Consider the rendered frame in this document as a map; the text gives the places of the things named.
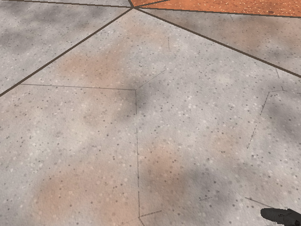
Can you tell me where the robot right hand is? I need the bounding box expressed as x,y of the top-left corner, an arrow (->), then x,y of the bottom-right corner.
261,208 -> 301,226

